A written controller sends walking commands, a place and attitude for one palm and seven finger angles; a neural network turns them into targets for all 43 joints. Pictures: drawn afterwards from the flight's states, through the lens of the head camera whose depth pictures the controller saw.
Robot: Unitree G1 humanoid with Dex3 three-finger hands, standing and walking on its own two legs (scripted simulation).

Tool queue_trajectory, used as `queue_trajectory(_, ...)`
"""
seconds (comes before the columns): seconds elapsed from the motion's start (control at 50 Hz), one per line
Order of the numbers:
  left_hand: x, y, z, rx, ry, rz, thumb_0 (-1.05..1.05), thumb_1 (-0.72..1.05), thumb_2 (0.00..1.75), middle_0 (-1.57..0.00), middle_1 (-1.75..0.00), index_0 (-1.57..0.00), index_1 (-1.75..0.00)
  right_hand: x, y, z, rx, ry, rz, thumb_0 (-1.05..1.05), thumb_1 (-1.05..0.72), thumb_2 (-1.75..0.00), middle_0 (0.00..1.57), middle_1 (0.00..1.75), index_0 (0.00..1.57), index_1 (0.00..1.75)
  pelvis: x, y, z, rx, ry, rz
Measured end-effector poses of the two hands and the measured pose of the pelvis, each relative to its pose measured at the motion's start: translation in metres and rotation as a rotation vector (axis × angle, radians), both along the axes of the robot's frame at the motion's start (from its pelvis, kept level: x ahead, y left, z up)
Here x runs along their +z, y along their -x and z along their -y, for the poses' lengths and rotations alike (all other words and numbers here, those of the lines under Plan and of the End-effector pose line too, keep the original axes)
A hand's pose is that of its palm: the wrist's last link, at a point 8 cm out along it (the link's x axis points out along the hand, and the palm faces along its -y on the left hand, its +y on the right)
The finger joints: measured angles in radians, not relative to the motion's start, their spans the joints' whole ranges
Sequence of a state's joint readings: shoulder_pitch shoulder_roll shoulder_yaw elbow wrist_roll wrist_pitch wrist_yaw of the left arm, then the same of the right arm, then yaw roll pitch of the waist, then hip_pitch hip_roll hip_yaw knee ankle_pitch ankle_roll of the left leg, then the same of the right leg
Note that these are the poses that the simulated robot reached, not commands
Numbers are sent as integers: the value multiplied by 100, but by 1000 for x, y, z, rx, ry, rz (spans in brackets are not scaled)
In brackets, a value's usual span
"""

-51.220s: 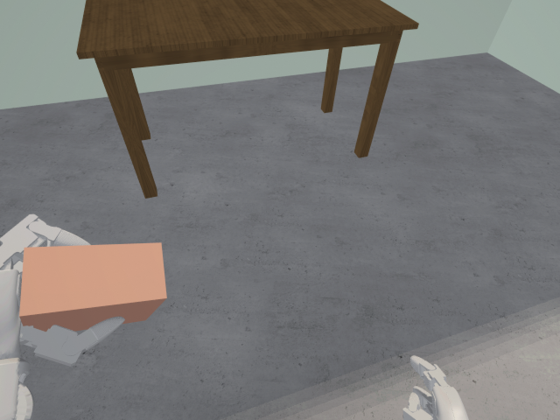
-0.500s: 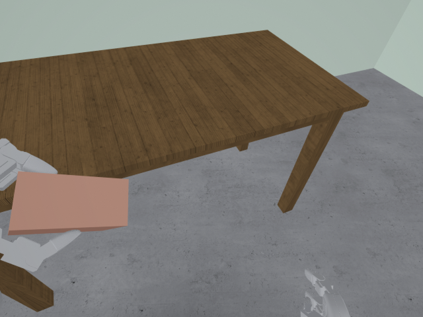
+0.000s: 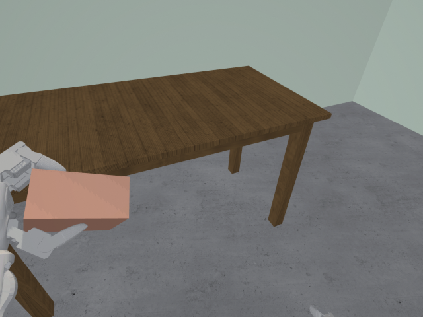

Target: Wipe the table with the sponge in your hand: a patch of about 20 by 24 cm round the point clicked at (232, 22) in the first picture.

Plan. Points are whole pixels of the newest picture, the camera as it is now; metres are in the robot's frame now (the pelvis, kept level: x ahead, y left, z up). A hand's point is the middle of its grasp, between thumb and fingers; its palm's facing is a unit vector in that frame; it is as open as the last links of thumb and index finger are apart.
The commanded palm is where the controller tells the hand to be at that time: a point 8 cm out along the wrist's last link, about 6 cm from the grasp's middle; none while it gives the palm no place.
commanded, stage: stop stepping back and stand still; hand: left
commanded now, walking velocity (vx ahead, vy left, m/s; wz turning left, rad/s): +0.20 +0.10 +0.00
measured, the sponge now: (91, 204) +0.23 +0.19 +0.18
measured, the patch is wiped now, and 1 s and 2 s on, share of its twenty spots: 0.90 0.90 0.90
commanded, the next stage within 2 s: stand and wait in 0.42 s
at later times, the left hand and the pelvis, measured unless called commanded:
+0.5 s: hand (26, 231) +0.16 +0.24 +0.21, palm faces +0.49 -0.79 -0.37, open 10.4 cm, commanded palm +0.11 +0.26 +0.22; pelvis -0.04 -0.02 +0.00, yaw +2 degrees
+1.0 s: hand (36, 220) +0.20 +0.25 +0.19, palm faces +0.47 -0.82 -0.33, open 10.4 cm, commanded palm +0.14 +0.29 +0.22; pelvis -0.01 +0.00 +0.01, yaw +3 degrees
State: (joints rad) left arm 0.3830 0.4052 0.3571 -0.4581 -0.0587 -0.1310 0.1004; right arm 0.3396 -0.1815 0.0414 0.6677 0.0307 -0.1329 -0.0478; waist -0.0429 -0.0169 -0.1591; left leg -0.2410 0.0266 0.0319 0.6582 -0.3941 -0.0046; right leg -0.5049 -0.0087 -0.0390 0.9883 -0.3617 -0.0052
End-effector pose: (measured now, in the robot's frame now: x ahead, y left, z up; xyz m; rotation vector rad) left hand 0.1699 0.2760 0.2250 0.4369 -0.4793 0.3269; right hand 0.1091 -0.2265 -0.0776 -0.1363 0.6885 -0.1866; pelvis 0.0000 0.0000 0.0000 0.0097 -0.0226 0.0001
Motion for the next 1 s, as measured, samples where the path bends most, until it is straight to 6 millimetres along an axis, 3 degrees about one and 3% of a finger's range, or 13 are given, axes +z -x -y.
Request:
queue_trajectory(0.08,-6,15,5,52,-58,-39,-1,-56,106,-71,-133,-74,-133,-27,15,8,41,-14,-73,1,-91,-90,20,30,21,30,-14,17,12,14,37,10)
queue_trajectory(0.14,-21,28,9,59,-23,-97,-1,-56,106,-71,-133,-74,-133,-33,23,18,46,-3,-140,1,-91,-90,20,30,21,30,-13,30,15,26,46,14)
queue_trajectory(0.2,-26,43,14,45,10,-130,-1,-56,106,-71,-133,-74,-133,-19,28,26,38,25,-149,1,-91,-90,20,30,21,30,-6,37,17,11,19,-6)
queue_trajectory(0.32,-16,59,15,12,-9,-56,-1,-56,106,-71,-133,-74,-133,11,16,32,25,128,-23,1,-91,-90,20,30,20,30,-5,47,11,8,8,-25)
queue_trajectory(0.46,2,51,1,120,-15,-56,-1,-56,106,-71,-133,-74,-133,21,3,19,37,31,77,1,-91,-90,20,30,20,30,7,43,15,21,8,-6)
queue_trajectory(0.54,-14,51,7,148,3,-110,-1,-56,106,-71,-133,-73,-133,4,-5,17,86,10,46,1,-91,-90,20,30,20,30,-2,41,23,36,26,5)
queue_trajectory(0.6,-28,54,15,122,66,-155,-1,-56,106,-71,-134,-73,-133,0,-6,18,109,22,-33,1,-91,-90,20,30,21,30,2,41,23,51,35,11)
queue_trajectory(0.72,-17,56,16,84,43,-115,-1,-56,106,-71,-133,-74,-133,15,-15,19,112,96,-45,1,-91,-90,20,30,21,30,6,34,17,52,27,-8)
queue_trajectory(0.86,-3,38,-7,162,-3,-92,-1,-56,106,-71,-133,-74,-133,19,-41,5,98,60,2,1,-91,-90,20,30,20,30,11,18,9,51,24,-12)
queue_trajectory(1.0,-25,16,-13,149,79,-171,-1,-56,106,-71,-134,-73,-133,27,-65,-9,122,48,22,1,-91,-90,20,30,21,30,14,5,0,45,28,-17)
